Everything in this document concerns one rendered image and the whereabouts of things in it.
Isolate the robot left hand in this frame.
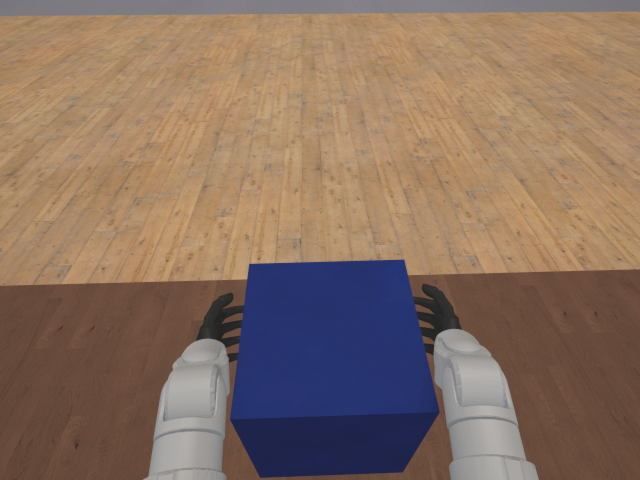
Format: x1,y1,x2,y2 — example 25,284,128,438
196,293,244,363

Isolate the robot right forearm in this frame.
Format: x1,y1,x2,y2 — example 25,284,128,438
434,329,539,480

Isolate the robot right hand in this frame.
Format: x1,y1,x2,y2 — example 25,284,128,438
413,284,462,356

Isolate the carton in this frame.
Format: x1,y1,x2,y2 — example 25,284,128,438
230,260,440,478

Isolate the robot left forearm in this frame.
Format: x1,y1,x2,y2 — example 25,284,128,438
143,339,230,480

